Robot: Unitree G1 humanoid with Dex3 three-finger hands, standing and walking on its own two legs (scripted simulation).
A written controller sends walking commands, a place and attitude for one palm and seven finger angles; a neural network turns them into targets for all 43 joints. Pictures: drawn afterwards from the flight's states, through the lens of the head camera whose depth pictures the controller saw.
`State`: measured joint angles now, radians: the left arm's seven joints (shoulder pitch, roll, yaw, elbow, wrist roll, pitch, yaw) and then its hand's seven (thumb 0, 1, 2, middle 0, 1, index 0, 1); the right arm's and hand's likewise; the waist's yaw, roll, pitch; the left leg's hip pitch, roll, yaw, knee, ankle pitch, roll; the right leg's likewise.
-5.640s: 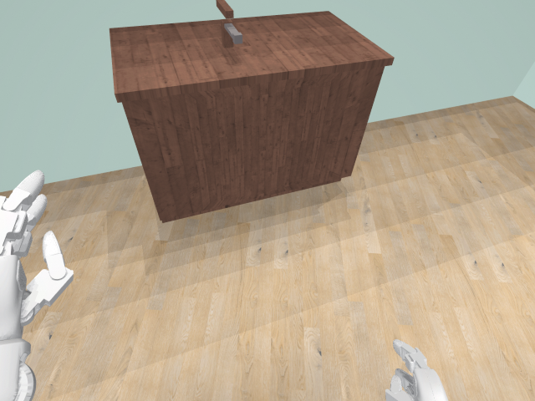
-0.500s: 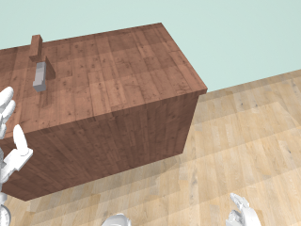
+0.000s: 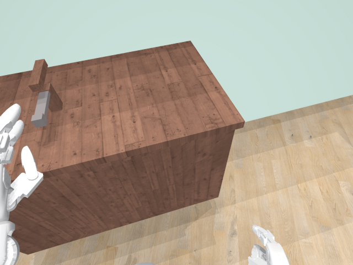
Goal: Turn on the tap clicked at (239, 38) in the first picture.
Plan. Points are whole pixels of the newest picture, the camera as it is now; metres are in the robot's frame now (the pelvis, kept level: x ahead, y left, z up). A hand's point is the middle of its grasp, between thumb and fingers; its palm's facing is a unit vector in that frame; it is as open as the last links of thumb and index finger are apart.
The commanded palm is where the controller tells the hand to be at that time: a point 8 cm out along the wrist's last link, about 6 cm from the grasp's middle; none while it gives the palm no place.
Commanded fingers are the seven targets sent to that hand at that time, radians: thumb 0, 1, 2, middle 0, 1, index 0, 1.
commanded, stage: come to a stop and stand still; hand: left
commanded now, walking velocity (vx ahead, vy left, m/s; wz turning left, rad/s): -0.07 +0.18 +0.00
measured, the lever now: (39, 120) +0.45 +0.43 +0.05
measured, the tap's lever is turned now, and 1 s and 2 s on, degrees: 0 0 0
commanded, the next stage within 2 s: look again from close up in 1.40 s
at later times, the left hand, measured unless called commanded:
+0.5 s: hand (18, 184) +0.21 +0.27 +0.17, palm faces +0.31 -0.86 -0.41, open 7.4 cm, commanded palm +0.14 +0.32 +0.18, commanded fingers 0.00 0.90 0.90 -0.20 -0.30 -0.20 -0.30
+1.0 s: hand (4, 176) +0.22 +0.30 +0.17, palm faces +0.39 -0.84 -0.37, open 7.4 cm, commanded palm +0.15 +0.33 +0.18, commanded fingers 0.00 0.90 0.90 -0.20 -0.30 -0.20 -0.30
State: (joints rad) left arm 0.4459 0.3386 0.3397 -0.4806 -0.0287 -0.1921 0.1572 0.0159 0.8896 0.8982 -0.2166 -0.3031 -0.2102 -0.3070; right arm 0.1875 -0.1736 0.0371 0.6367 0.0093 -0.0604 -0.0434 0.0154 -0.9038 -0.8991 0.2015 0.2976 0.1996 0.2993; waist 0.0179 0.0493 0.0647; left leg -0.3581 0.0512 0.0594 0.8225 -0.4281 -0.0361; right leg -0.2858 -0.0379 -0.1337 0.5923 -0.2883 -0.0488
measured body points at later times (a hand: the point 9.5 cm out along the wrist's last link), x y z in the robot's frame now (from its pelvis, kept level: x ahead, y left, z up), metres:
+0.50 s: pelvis -0.03 +0.05 +0.00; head -0.01 +0.05 +0.45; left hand +0.18 +0.32 +0.19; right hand +0.12 -0.18 -0.07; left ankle +0.00 +0.13 -0.73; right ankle +0.02 -0.09 -0.73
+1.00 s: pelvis -0.01 +0.06 +0.01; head +0.00 +0.07 +0.46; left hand +0.19 +0.35 +0.19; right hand +0.17 -0.16 -0.05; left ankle +0.00 +0.13 -0.73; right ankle +0.02 -0.08 -0.73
